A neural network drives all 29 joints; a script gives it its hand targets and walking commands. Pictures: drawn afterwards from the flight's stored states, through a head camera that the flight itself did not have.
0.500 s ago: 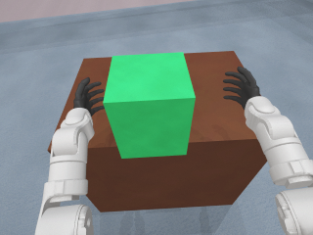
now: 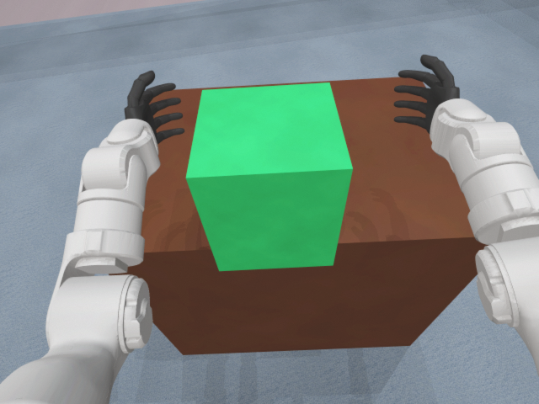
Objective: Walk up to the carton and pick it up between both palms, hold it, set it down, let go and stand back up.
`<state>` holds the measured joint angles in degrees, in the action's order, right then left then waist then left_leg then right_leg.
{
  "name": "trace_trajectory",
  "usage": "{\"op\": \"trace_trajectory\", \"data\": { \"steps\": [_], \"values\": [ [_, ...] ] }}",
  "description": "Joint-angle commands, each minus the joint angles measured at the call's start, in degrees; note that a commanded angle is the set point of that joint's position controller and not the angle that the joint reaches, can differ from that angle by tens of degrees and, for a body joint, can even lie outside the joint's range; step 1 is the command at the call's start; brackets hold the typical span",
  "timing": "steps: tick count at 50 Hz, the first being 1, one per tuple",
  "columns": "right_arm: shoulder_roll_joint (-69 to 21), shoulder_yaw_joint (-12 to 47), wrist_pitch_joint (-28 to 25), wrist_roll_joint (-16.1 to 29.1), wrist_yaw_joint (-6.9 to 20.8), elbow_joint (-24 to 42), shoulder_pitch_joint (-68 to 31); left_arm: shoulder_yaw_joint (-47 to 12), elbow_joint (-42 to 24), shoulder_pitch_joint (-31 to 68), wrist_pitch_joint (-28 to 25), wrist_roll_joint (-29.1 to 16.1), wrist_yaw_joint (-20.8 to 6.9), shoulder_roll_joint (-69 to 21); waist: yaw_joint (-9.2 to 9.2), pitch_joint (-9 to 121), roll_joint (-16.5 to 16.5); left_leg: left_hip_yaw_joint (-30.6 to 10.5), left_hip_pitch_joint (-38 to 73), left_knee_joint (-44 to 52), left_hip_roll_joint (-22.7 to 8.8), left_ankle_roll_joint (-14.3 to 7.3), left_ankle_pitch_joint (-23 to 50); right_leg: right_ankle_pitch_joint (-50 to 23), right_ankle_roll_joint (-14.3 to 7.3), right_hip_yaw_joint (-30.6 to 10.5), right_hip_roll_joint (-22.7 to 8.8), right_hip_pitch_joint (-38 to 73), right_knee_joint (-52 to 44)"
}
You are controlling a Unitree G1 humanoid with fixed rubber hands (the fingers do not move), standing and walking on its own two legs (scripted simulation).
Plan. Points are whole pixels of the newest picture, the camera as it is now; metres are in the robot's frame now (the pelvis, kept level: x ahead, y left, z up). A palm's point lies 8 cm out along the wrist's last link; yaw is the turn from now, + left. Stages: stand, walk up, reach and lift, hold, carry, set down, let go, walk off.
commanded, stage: reach and lift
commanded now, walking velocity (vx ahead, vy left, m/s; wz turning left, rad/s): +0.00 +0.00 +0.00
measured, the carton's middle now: (271, 182) +0.46 +0.06 +0.05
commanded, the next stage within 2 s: none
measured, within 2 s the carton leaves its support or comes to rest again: neither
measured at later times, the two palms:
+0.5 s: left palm (141, 100) +0.46 +0.23 +0.22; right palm (432, 68) +0.50 -0.16 +0.24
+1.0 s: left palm (164, 133) +0.46 +0.22 +0.16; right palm (416, 128) +0.48 -0.16 +0.15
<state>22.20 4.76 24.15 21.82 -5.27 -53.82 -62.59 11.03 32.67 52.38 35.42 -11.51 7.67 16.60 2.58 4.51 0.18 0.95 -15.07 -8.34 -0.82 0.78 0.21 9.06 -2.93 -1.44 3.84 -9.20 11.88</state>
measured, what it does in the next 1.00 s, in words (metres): stands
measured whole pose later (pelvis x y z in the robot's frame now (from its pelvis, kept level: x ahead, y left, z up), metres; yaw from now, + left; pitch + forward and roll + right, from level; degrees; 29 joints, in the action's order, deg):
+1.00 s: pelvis +0.00 +0.00 +0.00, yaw +0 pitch +14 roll -1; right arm 17.9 1.9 17.0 14.4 -2.9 -62.9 -67.5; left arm 10.1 54.8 61.4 18.8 -10.5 4.6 18.0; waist 2.3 6.5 2.0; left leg 0.9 -22.6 -4.3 -1.7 0.7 3.9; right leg 4.6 -2.3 -1.5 4.6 -16.1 6.3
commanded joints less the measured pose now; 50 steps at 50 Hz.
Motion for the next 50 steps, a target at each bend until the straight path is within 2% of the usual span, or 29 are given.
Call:
{"op": "trace_trajectory", "data": {
  "steps": [1, 4, 5, 6, 8, 9, 10, 11, 15, 16, 17, 19, 21, 24, 25, 26, 31, 33, 36, 37, 38, 39, 40, 43, 45, 46, 47, 49, 50],
  "values": [
    [11.2, -4.0, -0.9, -1.1, 0.6, 9.5, -28.6, -0.9, -5.9, 24.1, -0.3, -2.2, 0.2, 8.2, -0.87, 28.2, -0.6, -3.7, 34.7, -8.1, 0.1, 0.0, 19.0, -18.7, 5.8, 1.2, -0.7, -12.3, -3.0],
    [9.7, -3.0, 0.2, -0.6, 1.2, 1.6, -26.0, -3.3, -0.7, 24.4, 0.2, -3.3, -0.3, 7.8, -1.41, 21.6, 1.3, -3.8, 33.5, -8.6, 0.0, 0.1, 16.2, -15.6, 5.8, 1.2, -1.0, -15.4, -4.5],
    [9.7, -2.4, 0.6, -0.6, 1.6, -0.5, -27.6, -3.5, -0.9, 28.5, 0.0, -4.1, -0.3, 9.9, -1.75, 21.8, -0.3, -4.2, 33.1, -8.6, 0.0, 0.3, 14.5, -13.9, 6.1, 1.0, -1.0, -16.8, -4.4],
    [8.6, -1.3, 0.7, 0.5, 1.7, -1.7, -28.1, -3.7, 1.5, 28.0, -0.1, -4.3, -0.3, 9.3, -0.93, 21.5, 0.2, -3.7, 32.4, -8.4, -0.2, -0.1, 13.1, -13.0, 6.5, 0.8, -1.2, -16.8, -4.5],
    [8.7, -0.5, 0.5, 1.6, 2.1, -1.6, -33.8, -5.0, -1.8, 35.2, -1.4, -5.9, 0.2, 11.4, -1.14, 25.8, -0.1, -4.1, 30.8, -8.3, -0.4, -0.1, 12.4, -12.7, 6.3, 0.6, -1.8, -16.7, -3.3],
    [7.9, 0.6, 0.3, 2.6, 2.3, -0.6, -37.0, -4.5, 0.0, 36.3, -1.9, -6.1, 0.6, 12.4, 0.48, 25.9, -2.0, -4.1, 29.3, -8.9, -0.5, -0.8, 12.4, -12.8, 6.4, 0.2, -1.8, -16.9, -2.8],
    [9.1, -0.3, 0.0, 2.6, 2.3, 0.2, -37.6, -4.4, -0.9, 37.4, -2.6, -6.4, 1.2, 13.5, 0.45, 29.4, -1.2, -4.0, 29.5, -8.7, -0.5, -0.9, 12.3, -12.3, 6.8, 0.3, -1.9, -16.0, -2.5],
    [8.8, 0.3, -0.1, 3.7, 2.4, 1.2, -39.4, -5.0, -2.3, 39.6, -3.0, -7.1, 1.9, 14.3, 1.07, 30.9, -0.4, -3.8, 29.2, -9.3, -0.5, -1.1, 13.3, -13.2, 6.5, -0.3, -2.0, -16.3, -2.1],
    [6.8, 3.9, 0.5, 4.0, 1.5, -4.8, -38.1, -2.8, 10.0, 33.4, -1.8, -4.6, 0.8, 13.7, 2.20, 31.6, -0.9, -3.7, 26.1, -8.6, 0.7, -2.0, 16.8, -24.4, 8.2, -0.5, -2.5, -9.2, -0.9],
    [6.7, 3.5, 0.4, 3.1, 1.3, -6.4, -37.7, -1.9, 13.4, 32.0, -1.4, -3.8, 0.2, 13.3, 2.50, 30.2, -2.3, -3.7, 25.3, -7.2, 0.8, -1.9, 16.4, -25.6, 8.8, -0.1, -2.2, -7.7, -0.7],
    [7.6, 3.7, 0.3, 2.9, 1.1, -6.0, -37.3, -1.0, 14.8, 31.0, -1.2, -3.3, -0.5, 13.1, 2.46, 29.2, -3.0, -3.9, 25.8, -6.1, 0.8, -1.7, 16.9, -26.9, 9.2, 0.0, -2.1, -6.7, -0.9],
    [7.7, 3.0, -0.5, 2.9, 0.8, -3.2, -37.0, 0.2, 10.8, 32.2, -2.0, -1.7, -1.0, 13.3, 1.97, 30.7, -1.5, -3.9, 26.0, -5.8, 1.1, -1.4, 22.0, -33.3, 9.3, -0.1, -1.9, -5.0, -0.6],
    [9.3, 0.5, -0.7, 1.4, 1.0, -3.0, -36.6, 0.9, 6.7, 34.0, -3.0, -1.0, -1.2, 13.8, 1.33, 31.8, -1.4, -4.2, 30.2, -5.8, 1.0, -0.3, 24.3, -31.1, 8.7, 0.8, -1.1, -8.0, -1.6],
    [10.3, -2.8, -0.8, -1.6, 1.0, -4.5, -35.9, 0.3, 2.6, 36.6, -3.7, -1.6, -1.5, 14.3, -2.41, 32.3, -1.1, -4.6, 37.1, -6.8, 0.6, 1.1, 27.4, -28.0, 7.5, 1.8, -0.4, -14.4, -5.0],
    [10.1, -2.5, -0.6, -1.0, 1.3, -4.7, -35.2, -0.8, 0.9, 37.3, -3.7, -2.2, -1.8, 14.1, -2.41, 32.3, 0.5, -4.6, 39.5, -7.6, 0.5, 1.4, 28.6, -26.8, 7.3, 1.9, -0.6, -16.7, -5.6],
    [10.2, -3.9, -0.7, -1.7, 1.3, -5.0, -33.9, -1.7, 0.9, 36.0, -3.9, -2.1, -2.2, 13.1, -4.01, 33.5, 1.4, -4.5, 41.2, -7.8, 0.4, 1.6, 28.6, -26.5, 7.2, 2.1, -0.6, -17.8, -6.8],
    [6.3, -2.1, -1.6, -1.3, 2.2, -1.2, -31.1, -3.6, 5.6, 29.7, -5.5, -3.4, -4.6, 9.7, -3.93, 31.7, 1.2, -4.0, 35.3, -5.4, 0.5, 0.4, 25.6, -29.4, 8.5, 1.7, -1.4, -11.7, -6.4],
    [5.5, -1.7, -2.8, -1.3, 2.3, 3.5, -31.6, -2.5, 5.2, 28.4, -6.8, -2.5, -5.3, 9.5, -2.35, 35.6, 0.7, -3.9, 33.4, -4.7, 0.8, 0.5, 26.1, -32.6, 8.6, 1.7, -1.6, -7.1, -5.7],
    [2.5, -1.1, -3.8, -2.0, 2.6, -1.0, -26.9, -0.5, 12.0, 25.1, -9.0, 0.7, -5.7, 9.7, -0.74, 25.6, 1.5, -3.0, 27.9, -3.3, 0.7, 0.2, 20.8, -26.8, 8.4, 1.1, -1.7, -6.9, -6.4],
    [3.0, -1.8, -4.6, -2.0, 2.6, 3.1, -28.1, 0.0, 7.8, 27.3, -10.0, 0.9, -5.5, 10.0, -0.67, 27.5, 1.7, -2.4, 27.3, -3.3, 0.9, 0.2, 21.0, -27.2, 8.2, 1.0, -2.0, -6.3, -6.3],
    [3.5, -3.4, -5.0, -3.2, 2.5, 2.3, -27.4, 0.6, 5.4, 28.5, -11.0, 1.8, -4.9, 10.6, -0.80, 28.9, 2.4, -2.7, 27.3, -3.1, 0.8, 0.6, 20.9, -26.3, 7.8, 1.3, -1.6, -6.3, -5.8],
    [4.2, -3.3, -5.8, -3.0, 2.3, 5.2, -30.0, 2.4, 2.3, 31.6, -11.7, 2.8, -3.9, 12.8, 0.85, 32.2, 1.9, -2.7, 27.6, -3.3, 0.7, 0.3, 22.4, -26.4, 7.6, 1.1, -1.7, -7.6, -5.8],
    [3.1, -3.8, -5.9, -4.1, 2.4, 1.1, -28.9, 2.1, 5.2, 31.3, -12.4, 3.2, -3.3, 12.0, 0.61, 30.5, 2.0, -3.0, 27.8, -3.2, 0.2, 0.4, 20.2, -21.9, 7.0, 0.7, -1.5, -9.3, -6.1],
    [2.4, -3.6, -6.8, -6.6, 2.4, -0.3, -28.4, 0.3, 11.3, 29.9, -14.7, 1.1, -2.8, 9.2, -0.35, 26.4, -0.6, -2.8, 24.7, -3.6, -0.6, -0.3, 12.9, -12.3, 6.4, 1.2, -1.3, -13.4, -7.1],
    [1.7, -4.0, -7.4, -7.0, 2.4, -0.5, -28.4, -0.8, 12.5, 31.2, -16.4, 0.6, -2.7, 8.7, -1.13, 28.4, -1.2, -2.6, 24.4, -3.8, -0.6, -0.6, 12.9, -14.2, 7.0, 0.9, -1.4, -14.5, -6.3],
    [0.7, -3.9, -7.7, -7.8, 2.5, -4.2, -27.3, -0.2, 16.6, 29.4, -17.2, 1.2, -2.9, 8.5, -0.92, 26.9, -1.3, -2.4, 24.1, -3.4, -0.5, -0.8, 11.6, -13.0, 7.3, 0.6, -1.4, -14.5, -6.8],
    [0.9, -4.1, -8.4, -7.9, 2.5, -2.6, -27.2, -0.7, 17.0, 28.5, -18.2, 0.8, -3.2, 8.2, -1.21, 27.7, -1.6, -2.7, 23.8, -3.7, -0.6, -0.6, 11.3, -12.3, 7.1, 0.6, -1.5, -13.7, -6.9],
    [1.2, -4.3, -10.1, -8.1, 2.2, -1.0, -28.6, -0.4, 17.3, 29.8, -20.2, 1.1, -3.2, 8.0, -1.06, 31.2, -2.0, -2.4, 22.2, -3.9, -0.3, -0.8, 14.0, -16.8, 7.5, 0.1, -1.8, -12.2, -5.8],
    [1.0, -4.2, -11.1, -8.4, 1.9, -0.3, -27.6, 0.2, 18.7, 28.3, -21.4, 1.0, -3.3, 8.0, -0.75, 32.7, -3.9, -2.7, 22.1, -3.9, -0.4, -0.8, 16.1, -20.2, 7.8, 0.1, -1.8, -10.4, -5.1]
  ]
}}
